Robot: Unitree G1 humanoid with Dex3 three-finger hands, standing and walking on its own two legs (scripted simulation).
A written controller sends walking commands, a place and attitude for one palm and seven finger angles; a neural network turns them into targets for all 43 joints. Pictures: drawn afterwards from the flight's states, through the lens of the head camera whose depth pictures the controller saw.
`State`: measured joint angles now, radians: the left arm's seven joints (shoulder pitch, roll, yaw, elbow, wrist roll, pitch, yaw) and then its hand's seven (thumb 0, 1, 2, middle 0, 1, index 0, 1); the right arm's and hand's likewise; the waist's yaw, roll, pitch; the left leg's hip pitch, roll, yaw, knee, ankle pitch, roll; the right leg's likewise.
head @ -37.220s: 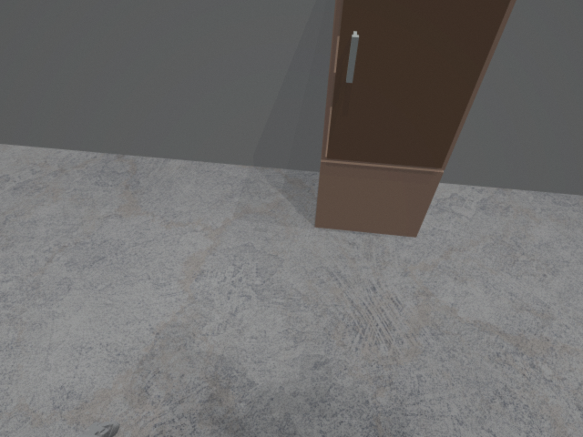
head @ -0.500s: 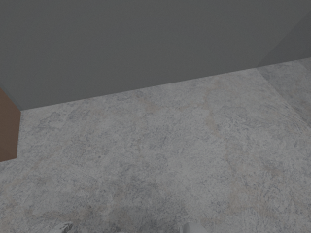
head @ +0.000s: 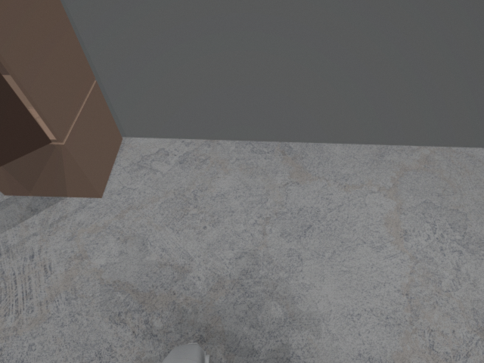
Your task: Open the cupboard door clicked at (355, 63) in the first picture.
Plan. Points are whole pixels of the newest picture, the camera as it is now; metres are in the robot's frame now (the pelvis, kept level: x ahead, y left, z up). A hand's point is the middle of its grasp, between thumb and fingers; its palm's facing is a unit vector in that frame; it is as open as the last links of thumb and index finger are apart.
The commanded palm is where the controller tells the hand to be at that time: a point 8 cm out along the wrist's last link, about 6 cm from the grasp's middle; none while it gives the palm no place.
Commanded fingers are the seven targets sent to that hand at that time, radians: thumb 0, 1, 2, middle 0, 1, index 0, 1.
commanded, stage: turn to face it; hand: left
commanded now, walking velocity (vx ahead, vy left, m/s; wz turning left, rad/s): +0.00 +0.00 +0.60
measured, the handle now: out of the picture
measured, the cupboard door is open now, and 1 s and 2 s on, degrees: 42 42 42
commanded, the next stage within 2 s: take the last steps up to it in 1.22 s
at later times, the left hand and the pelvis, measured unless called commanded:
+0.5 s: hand out of the picture +0.09 +0.24 -0.15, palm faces +0.26 -0.93 -0.25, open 7.4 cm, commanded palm none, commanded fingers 0.00 0.90 0.90 -0.20 -0.30 -0.20 -0.30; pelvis +0.02 +0.00 +0.00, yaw +16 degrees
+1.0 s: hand out of the picture -0.06 +0.20 -0.19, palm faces +0.58 -0.78 -0.24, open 7.4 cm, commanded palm none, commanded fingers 0.00 0.90 0.90 -0.20 -0.30 -0.20 -0.30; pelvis +0.03 +0.01 -0.02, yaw +34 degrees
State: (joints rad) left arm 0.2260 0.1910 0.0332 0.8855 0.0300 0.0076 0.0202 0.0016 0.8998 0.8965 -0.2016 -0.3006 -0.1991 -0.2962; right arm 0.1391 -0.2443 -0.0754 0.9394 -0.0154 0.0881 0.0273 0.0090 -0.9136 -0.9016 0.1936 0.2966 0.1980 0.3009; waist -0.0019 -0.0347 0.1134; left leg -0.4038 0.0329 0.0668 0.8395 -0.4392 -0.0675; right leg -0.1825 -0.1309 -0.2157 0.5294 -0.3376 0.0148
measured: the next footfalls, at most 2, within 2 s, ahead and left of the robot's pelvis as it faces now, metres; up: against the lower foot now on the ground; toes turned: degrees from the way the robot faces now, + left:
left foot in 0.08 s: +0.04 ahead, +0.12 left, +0.00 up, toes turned +9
right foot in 0.56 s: +0.09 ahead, -0.12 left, +0.00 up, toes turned +17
